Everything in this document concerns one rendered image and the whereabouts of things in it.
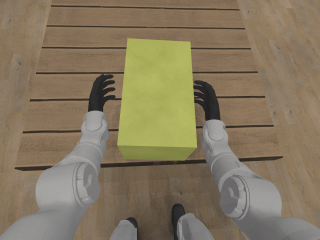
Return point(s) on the robot right forearm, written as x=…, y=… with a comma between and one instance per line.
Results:
x=222, y=162

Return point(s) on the table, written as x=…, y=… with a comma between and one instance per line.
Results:
x=87, y=38

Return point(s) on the robot right shin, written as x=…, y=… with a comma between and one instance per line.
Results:
x=188, y=215

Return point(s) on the left robot hand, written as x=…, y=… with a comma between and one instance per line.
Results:
x=96, y=98

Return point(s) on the robot left forearm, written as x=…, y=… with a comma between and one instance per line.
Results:
x=91, y=147

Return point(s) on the robot left shin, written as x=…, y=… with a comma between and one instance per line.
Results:
x=125, y=222

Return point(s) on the left robot upper arm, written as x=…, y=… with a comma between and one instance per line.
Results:
x=64, y=193

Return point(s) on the right robot upper arm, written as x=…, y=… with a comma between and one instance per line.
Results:
x=255, y=207

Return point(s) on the robot shin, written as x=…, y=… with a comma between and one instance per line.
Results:
x=188, y=215
x=125, y=222

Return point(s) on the right robot hand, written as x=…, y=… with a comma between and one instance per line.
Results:
x=210, y=103

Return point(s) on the carton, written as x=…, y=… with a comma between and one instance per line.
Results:
x=157, y=115

